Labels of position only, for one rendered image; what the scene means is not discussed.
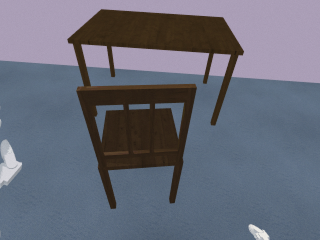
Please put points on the robot left hand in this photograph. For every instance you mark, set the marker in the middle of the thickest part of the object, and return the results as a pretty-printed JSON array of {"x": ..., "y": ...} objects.
[{"x": 10, "y": 167}]

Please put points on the table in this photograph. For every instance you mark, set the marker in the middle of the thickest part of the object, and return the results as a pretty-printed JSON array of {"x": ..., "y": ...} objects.
[{"x": 159, "y": 31}]

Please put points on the chair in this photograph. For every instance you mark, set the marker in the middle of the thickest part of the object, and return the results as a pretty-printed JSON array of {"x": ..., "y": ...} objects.
[{"x": 138, "y": 138}]

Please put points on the robot right hand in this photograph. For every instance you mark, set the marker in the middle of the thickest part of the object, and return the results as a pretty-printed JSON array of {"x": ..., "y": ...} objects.
[{"x": 258, "y": 233}]

